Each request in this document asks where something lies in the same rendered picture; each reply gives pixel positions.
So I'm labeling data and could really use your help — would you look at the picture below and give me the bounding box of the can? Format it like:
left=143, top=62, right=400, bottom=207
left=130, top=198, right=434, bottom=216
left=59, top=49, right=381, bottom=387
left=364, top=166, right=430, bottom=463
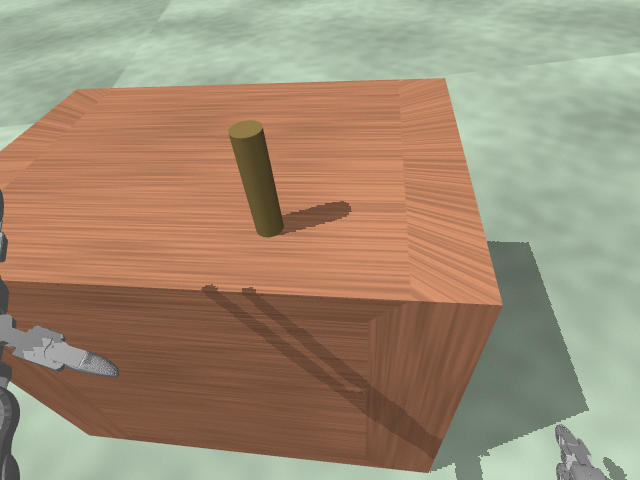
left=228, top=120, right=284, bottom=237

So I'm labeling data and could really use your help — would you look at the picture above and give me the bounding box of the right robot hand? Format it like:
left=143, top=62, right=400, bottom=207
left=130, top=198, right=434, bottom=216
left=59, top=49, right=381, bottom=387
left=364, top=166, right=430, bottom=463
left=555, top=425, right=607, bottom=480

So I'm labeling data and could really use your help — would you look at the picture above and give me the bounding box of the left robot hand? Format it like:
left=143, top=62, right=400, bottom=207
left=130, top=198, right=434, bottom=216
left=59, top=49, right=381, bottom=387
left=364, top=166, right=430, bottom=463
left=0, top=189, right=119, bottom=378

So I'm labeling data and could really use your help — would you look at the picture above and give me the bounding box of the left robot arm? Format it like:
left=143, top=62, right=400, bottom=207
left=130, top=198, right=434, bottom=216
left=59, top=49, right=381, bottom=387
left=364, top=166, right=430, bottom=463
left=0, top=361, right=20, bottom=480

